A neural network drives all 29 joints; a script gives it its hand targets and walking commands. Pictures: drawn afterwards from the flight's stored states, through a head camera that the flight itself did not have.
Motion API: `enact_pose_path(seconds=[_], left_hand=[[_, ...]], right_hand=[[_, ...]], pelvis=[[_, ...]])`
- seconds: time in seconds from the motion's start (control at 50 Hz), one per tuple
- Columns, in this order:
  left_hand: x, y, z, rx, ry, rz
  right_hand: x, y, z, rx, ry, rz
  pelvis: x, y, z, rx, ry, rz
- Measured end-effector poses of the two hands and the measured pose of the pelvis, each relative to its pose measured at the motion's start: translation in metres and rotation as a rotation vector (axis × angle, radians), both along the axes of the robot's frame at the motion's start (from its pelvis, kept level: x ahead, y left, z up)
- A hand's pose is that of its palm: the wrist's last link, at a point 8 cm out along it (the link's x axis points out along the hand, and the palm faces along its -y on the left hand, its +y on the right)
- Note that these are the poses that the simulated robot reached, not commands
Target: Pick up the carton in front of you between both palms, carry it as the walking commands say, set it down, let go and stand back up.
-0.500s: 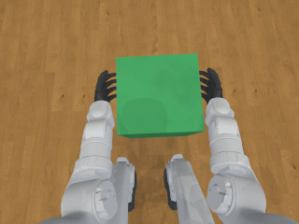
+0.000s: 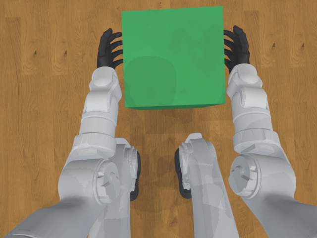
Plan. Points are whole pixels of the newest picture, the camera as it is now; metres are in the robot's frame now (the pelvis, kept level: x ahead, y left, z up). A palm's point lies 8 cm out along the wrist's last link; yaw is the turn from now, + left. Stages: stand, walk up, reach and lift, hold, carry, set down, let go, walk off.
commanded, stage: set down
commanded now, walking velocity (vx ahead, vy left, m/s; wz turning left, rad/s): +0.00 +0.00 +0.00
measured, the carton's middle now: (171, 71) +0.49 -0.06 -0.19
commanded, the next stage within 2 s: none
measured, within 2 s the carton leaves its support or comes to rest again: rests again in 0.80 s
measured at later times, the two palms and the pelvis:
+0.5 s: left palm (118, 65) +0.52 +0.09 -0.23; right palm (219, 67) +0.50 -0.21 -0.24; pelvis -0.01 -0.01 -0.09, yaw +0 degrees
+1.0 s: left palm (117, 69) +0.52 +0.10 -0.25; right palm (216, 71) +0.49 -0.20 -0.26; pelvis -0.02 +0.00 -0.11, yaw +0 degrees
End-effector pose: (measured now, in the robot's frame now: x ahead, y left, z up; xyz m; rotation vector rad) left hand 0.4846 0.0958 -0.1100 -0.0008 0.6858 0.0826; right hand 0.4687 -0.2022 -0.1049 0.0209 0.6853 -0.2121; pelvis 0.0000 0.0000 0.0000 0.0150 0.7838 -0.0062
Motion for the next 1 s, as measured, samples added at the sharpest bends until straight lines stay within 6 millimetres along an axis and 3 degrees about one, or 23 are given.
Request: enact_pose_path(seconds=[0.34,0.42,0.8,1.0], left_hand=[[0.022,-0.006,-0.107,0.022,0.039,-0.014],[0.034,-0.005,-0.117,0.043,0.045,-0.03],[0.033,-0.002,-0.135,0.044,0.078,-0.037],[0.034,0.003,-0.141,0.032,0.074,-0.058]], right_hand=[[0.022,-0.007,-0.11,-0.012,0.041,0.025],[0.026,-0.005,-0.13,-0.01,0.048,0.029],[0.021,-0.004,-0.15,-0.013,0.081,0.055],[0.022,-0.001,-0.151,0.001,0.077,0.074]], pelvis=[[-0.01,-0.004,-0.07,0.007,-0.033,-0.005],[-0.008,-0.005,-0.083,0.01,-0.049,-0.004],[-0.01,-0.006,-0.102,0.006,-0.099,-0.001],[-0.017,0.0,-0.109,-0.009,-0.142,0.007]])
